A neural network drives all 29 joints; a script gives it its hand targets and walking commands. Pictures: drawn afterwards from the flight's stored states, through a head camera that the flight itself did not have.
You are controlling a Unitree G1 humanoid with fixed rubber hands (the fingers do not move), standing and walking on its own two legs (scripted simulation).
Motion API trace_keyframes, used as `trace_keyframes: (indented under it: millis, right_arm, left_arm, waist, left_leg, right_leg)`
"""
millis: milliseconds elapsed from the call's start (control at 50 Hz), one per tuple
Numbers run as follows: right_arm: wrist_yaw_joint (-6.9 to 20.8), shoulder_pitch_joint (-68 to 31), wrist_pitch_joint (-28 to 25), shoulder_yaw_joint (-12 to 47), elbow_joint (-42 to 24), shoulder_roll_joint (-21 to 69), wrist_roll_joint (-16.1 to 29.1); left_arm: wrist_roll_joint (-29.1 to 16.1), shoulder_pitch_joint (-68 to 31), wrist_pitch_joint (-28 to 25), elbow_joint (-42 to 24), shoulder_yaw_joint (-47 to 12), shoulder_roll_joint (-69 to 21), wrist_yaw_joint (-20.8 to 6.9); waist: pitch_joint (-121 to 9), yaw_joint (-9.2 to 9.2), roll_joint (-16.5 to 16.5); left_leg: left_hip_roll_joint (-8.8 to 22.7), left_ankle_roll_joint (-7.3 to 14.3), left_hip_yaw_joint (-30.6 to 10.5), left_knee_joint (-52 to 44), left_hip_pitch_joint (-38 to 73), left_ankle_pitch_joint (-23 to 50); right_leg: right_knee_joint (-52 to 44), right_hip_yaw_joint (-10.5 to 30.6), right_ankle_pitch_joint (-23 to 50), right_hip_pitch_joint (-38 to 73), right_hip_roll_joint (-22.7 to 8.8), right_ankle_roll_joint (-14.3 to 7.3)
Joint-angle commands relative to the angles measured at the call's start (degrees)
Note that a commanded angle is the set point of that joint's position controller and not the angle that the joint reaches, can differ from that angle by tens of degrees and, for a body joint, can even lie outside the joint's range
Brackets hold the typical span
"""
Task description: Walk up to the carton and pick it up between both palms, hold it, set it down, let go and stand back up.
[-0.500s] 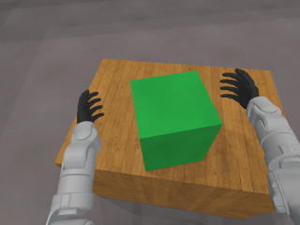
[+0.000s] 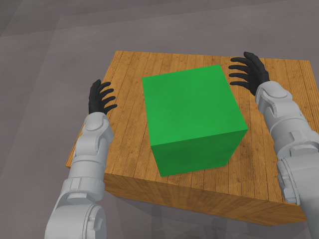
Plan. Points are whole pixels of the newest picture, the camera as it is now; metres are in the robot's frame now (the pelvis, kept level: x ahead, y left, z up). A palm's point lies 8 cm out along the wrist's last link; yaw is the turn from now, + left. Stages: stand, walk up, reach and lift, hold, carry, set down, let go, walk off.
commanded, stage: reach and lift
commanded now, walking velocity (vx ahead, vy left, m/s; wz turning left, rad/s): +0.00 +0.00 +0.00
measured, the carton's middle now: (187, 125) +0.44 +0.02 -0.05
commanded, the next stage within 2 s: none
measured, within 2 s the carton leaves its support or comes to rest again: neither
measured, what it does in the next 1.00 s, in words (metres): stands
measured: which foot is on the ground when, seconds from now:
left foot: down 0.00-1.00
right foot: down 0.00-1.00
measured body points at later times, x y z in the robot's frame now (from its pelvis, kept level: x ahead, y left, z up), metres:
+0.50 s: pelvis -0.01 +0.00 -0.02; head +0.16 -0.02 +0.40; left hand +0.38 +0.23 -0.03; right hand +0.52 -0.12 -0.02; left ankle -0.03 +0.16 -0.74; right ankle +0.02 -0.08 -0.74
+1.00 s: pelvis -0.01 +0.02 -0.03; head +0.17 -0.02 +0.38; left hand +0.40 +0.20 -0.03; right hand +0.53 -0.10 -0.03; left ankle -0.03 +0.16 -0.74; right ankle +0.02 -0.08 -0.74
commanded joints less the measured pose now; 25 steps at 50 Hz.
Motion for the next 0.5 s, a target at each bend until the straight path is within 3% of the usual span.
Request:
trace_keyframes:
  millis: [0, 40, 60, 120, 140, 160, 180, 200, 240, 280, 320, 340, 360, 400, 420, 440, 480]
  right_arm:
    - [-0.3, -28.2, -6.1, -3.5, -7.4, -9.2, -1.0]
    - [-0.9, -27.7, -9.2, -4.2, -9.2, -8.3, -2.8]
    - [-1.1, -28.6, -10.3, -3.4, -8.7, -7.5, -2.6]
    - [-1.7, -29.3, -13.7, -3.8, -6.4, -5.9, -3.8]
    - [-2.0, -28.7, -15.5, -3.4, -5.4, -6.0, -3.8]
    - [-2.2, -30.3, -16.7, -3.6, -6.6, -6.5, -4.0]
    - [-2.4, -30.2, -17.4, -4.9, -3.6, -5.6, -5.2]
    - [-2.4, -29.8, -17.9, -3.0, -3.3, -4.8, -4.5]
    - [-2.4, -31.0, -18.7, -1.0, -1.5, -3.4, -3.1]
    - [-2.4, -29.5, -20.0, -1.3, 0.7, -3.7, -3.6]
    - [-2.9, -29.5, -20.9, -1.9, -1.3, -3.3, -4.0]
    - [-3.5, -29.5, -21.6, -2.1, -0.8, -3.7, -3.9]
    - [-3.4, -30.3, -22.2, -3.3, 1.2, -3.9, -4.9]
    - [-3.4, -30.0, -23.3, -3.4, 2.2, -3.9, -5.5]
    - [-3.6, -30.8, -23.3, -2.3, 1.2, -2.6, -5.2]
    - [-3.5, -29.5, -24.0, -2.5, 2.3, -2.6, -5.6]
    - [-3.6, -30.8, -24.7, -2.5, 3.0, -3.5, -5.4]
  left_arm:
    - [2.1, -19.3, -6.6, -8.1, 0.7, 5.8, -0.5]
    - [2.8, -19.3, -9.7, -9.0, 0.9, 6.3, -0.9]
    - [3.4, -19.5, -11.3, -6.9, 1.6, 6.6, -1.0]
    - [3.8, -20.9, -15.4, -3.8, 1.3, 5.5, -1.3]
    - [4.4, -18.8, -17.6, -2.7, 1.8, 5.2, -1.3]
    - [2.8, -20.8, -19.1, -1.9, 0.5, 5.4, -1.3]
    - [3.6, -21.8, -20.6, -0.7, -0.5, 4.7, -1.3]
    - [3.2, -20.7, -21.6, 2.6, 0.8, 5.0, -1.5]
    - [2.5, -23.1, -24.4, 3.1, -0.1, 5.5, -1.6]
    - [3.2, -22.9, -25.8, 4.3, 0.3, 5.2, -1.8]
    - [2.9, -22.1, -27.6, 5.4, 1.1, 6.5, -1.6]
    - [2.4, -21.1, -28.4, 6.7, 0.4, 6.3, -1.7]
    - [3.3, -23.9, -28.7, 6.9, 0.7, 6.1, -1.6]
    - [3.3, -23.1, -30.1, 5.6, 0.5, 5.4, -1.3]
    - [2.5, -22.0, -30.8, 6.8, 0.1, 5.0, -1.9]
    - [4.0, -21.7, -30.8, 7.7, 0.3, 4.1, -2.2]
    - [3.7, -23.1, -31.2, 8.4, 0.6, 5.1, -2.2]
  waist:
    - [-44.8, -1.68, -11.9]
    - [-47.6, -1.48, -10.7]
    - [-47.1, -0.67, -12.0]
    - [-46.3, -1.02, -11.7]
    - [-46.8, 0.04, -12.4]
    - [-48.7, -0.37, -13.4]
    - [-48.9, -2.19, -12.7]
    - [-47.9, 0.14, -14.1]
    - [-49.6, 0.65, -14.3]
    - [-49.9, 1.11, -12.4]
    - [-54.6, 1.41, -14.6]
    - [-56.7, 0.68, -15.9]
    - [-56.2, 0.07, -13.2]
    - [-60.9, 0.49, -12.5]
    - [-59.1, 1.07, -14.2]
    - [-58.0, 0.90, -12.7]
    - [-58.3, 1.24, -13.2]
  left_leg:
    - [-3.8, -0.6, 5.3, -0.5, -3.1, 27.8]
    - [-4.1, -0.6, 5.7, 0.5, -4.2, 29.8]
    - [-4.4, -0.2, 6.1, -0.5, -6.3, 28.6]
    - [-4.3, 0.6, 6.2, -1.9, -11.2, 26.5]
    - [-4.0, 0.5, 6.2, -1.8, -11.5, 27.8]
    - [-4.0, 1.0, 6.4, -1.7, -13.9, 25.4]
    - [-3.6, 0.6, 6.2, -1.3, -12.1, 25.4]
    - [-3.9, 0.8, 6.8, -0.4, -13.9, 24.6]
    - [-3.4, 0.4, 7.5, 1.5, -13.1, 24.9]
    - [-3.7, 0.7, 7.6, 0.4, -17.4, 22.5]
    - [-4.0, 0.7, 8.1, 3.2, -18.2, 23.1]
    - [-4.1, 0.3, 8.6, 5.1, -16.5, 23.6]
    - [-4.0, 0.2, 8.2, 4.4, -17.6, 22.9]
    - [-4.3, -0.3, 9.0, 5.6, -18.3, 24.8]
    - [-4.0, -0.2, 8.1, 6.7, -18.8, 25.1]
    - [-4.4, -0.2, 9.1, 6.9, -19.2, 24.7]
    - [-4.6, -0.1, 8.8, 6.1, -23.6, 23.2]
  right_leg:
    - [10.1, 3.9, 32.1, 48.5, 1.0, 3.1]
    - [11.0, 3.9, 35.8, 48.8, 0.9, 3.3]
    - [10.9, 4.6, 36.1, 49.8, 0.6, 3.7]
    - [11.8, 4.6, 36.1, 52.0, -0.8, 4.1]
    - [12.2, 4.5, 38.3, 52.0, -0.9, 4.1]
    - [12.5, 4.6, 36.0, 50.6, -1.1, 4.3]
    - [12.2, 3.8, 34.7, 48.5, -0.6, 4.5]
    - [12.4, 4.7, 33.3, 48.9, -1.1, 4.8]
    - [13.0, 3.6, 30.4, 46.3, -0.3, 5.2]
    - [13.7, 4.3, 29.3, 46.8, -1.7, 5.0]
    - [14.2, 4.7, 28.6, 45.7, -1.0, 5.4]
    - [15.4, 4.6, 29.4, 44.0, -0.1, 5.7]
    - [15.2, 3.8, 27.7, 42.8, -0.4, 5.3]
    - [16.4, 3.9, 31.0, 42.1, -0.1, 5.0]
    - [17.2, 3.8, 31.4, 41.4, 0.0, 5.1]
    - [17.4, 3.4, 31.3, 41.3, -0.5, 5.1]
    - [18.1, 4.3, 32.9, 43.6, -1.8, 5.3]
